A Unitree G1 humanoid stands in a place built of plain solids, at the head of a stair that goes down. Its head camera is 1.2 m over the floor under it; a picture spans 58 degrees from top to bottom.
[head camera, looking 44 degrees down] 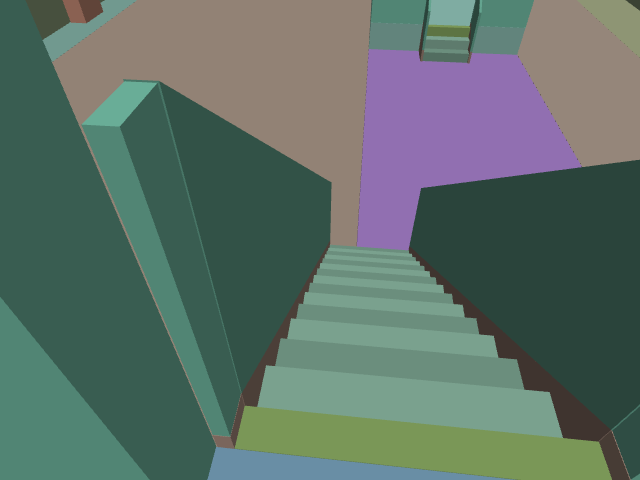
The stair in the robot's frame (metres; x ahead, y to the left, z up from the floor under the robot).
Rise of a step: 0.18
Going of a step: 0.23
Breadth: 0.97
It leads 6 degrees to the right of straight ahead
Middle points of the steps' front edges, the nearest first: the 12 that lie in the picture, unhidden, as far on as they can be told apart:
0.51 -0.27 0.00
0.75 -0.29 -0.18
0.98 -0.32 -0.37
1.21 -0.34 -0.55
1.45 -0.36 -0.73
1.68 -0.39 -0.92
1.91 -0.41 -1.10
2.15 -0.44 -1.29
2.38 -0.46 -1.47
2.61 -0.49 -1.65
2.84 -0.51 -1.84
3.08 -0.53 -2.02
